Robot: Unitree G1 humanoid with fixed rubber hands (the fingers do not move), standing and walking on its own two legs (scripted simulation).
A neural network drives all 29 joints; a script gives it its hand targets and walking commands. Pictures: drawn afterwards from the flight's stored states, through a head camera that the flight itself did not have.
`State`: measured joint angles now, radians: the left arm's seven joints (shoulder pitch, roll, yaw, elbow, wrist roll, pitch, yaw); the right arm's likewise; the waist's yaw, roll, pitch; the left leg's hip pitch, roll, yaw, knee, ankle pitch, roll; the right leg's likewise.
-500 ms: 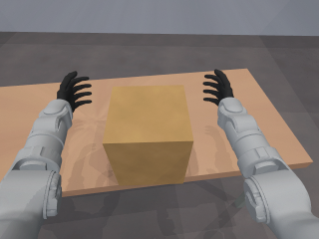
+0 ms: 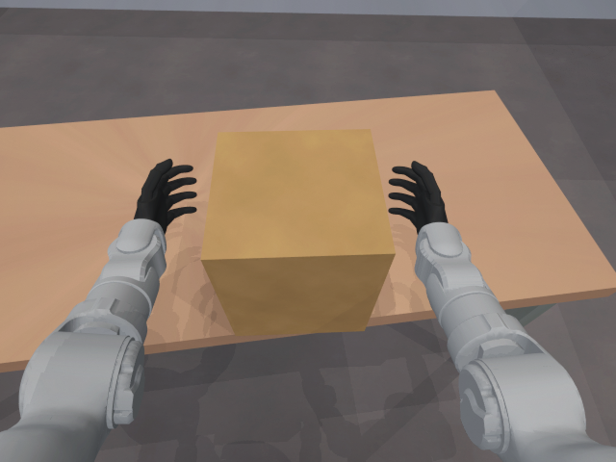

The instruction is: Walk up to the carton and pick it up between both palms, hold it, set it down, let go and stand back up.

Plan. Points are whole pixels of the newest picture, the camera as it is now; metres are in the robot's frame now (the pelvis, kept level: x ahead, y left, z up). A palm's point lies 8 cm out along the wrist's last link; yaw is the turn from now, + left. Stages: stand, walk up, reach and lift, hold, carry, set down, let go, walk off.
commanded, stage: reach and lift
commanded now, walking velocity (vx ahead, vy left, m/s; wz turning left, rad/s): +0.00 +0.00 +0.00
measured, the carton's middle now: (297, 240) +0.44 +0.04 -0.02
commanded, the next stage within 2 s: none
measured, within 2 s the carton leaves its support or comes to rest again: leaves its support in 1.86 s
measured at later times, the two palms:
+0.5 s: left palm (157, 227) +0.43 +0.23 +0.02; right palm (420, 218) +0.46 -0.14 +0.03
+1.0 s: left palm (188, 229) +0.43 +0.19 +0.02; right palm (405, 225) +0.44 -0.11 +0.03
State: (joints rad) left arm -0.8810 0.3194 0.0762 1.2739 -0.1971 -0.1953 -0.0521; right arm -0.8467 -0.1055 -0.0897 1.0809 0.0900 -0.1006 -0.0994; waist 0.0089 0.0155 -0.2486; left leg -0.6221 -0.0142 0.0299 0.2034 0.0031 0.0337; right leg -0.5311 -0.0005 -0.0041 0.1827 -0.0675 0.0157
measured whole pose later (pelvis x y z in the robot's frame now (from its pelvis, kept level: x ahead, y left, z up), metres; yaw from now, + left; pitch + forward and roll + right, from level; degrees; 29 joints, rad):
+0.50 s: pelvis +0.02 +0.00 +0.00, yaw -1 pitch +27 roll -1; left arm -0.77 0.29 0.10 1.20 -0.16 -0.28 -0.06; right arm -0.80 -0.11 -0.05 1.09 0.12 -0.23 -0.09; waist 0.04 0.01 -0.28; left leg -0.65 -0.02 0.04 0.17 -0.01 0.03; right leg -0.56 0.00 0.01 0.15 -0.07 0.02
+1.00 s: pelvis +0.02 +0.00 +0.00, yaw +1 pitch +27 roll -1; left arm -0.77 0.05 0.44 1.09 0.22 -0.28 0.01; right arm -0.76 0.09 -0.50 0.99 -0.34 -0.27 -0.09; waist 0.03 0.00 -0.29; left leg -0.56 -0.03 0.01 0.00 0.09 0.03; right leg -0.47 -0.01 -0.02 -0.01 0.01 0.01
